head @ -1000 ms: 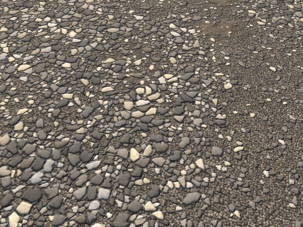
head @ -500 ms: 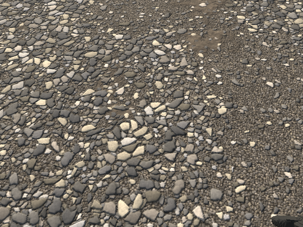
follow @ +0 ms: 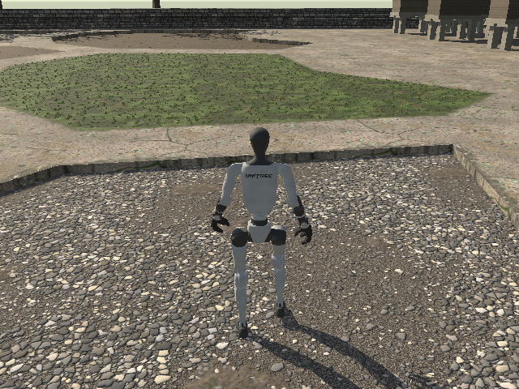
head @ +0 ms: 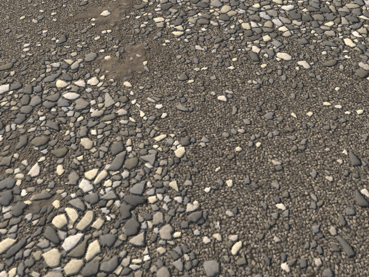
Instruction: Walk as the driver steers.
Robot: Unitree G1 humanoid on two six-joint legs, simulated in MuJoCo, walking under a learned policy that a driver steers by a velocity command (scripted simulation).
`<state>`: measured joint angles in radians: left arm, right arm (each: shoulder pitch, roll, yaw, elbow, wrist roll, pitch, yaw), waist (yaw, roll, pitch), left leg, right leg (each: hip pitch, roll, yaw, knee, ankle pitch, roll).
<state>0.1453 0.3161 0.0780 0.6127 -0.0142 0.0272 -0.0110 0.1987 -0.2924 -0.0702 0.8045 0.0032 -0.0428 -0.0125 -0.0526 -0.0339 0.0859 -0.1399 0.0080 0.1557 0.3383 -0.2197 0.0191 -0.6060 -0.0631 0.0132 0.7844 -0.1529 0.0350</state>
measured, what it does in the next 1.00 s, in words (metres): steps on the spot, turning left: right foot, then left foot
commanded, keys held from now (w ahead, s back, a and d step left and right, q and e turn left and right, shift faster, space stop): e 0.14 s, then q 0.86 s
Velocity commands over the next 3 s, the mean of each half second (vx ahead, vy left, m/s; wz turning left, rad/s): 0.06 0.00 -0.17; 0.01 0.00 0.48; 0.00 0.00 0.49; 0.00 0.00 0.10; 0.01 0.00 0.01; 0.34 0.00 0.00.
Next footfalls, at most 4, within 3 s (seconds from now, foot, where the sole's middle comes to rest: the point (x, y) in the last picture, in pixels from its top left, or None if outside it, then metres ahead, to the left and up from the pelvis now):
0.12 right None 0.16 -0.13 -0.78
0.44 left None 0.14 0.11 -0.78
0.76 right None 0.14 -0.14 -0.78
1.24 left None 0.07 0.11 -0.78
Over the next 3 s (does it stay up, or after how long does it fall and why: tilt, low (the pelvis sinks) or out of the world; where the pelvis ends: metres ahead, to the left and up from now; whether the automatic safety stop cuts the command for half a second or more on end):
stays up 0.22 0.08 0.00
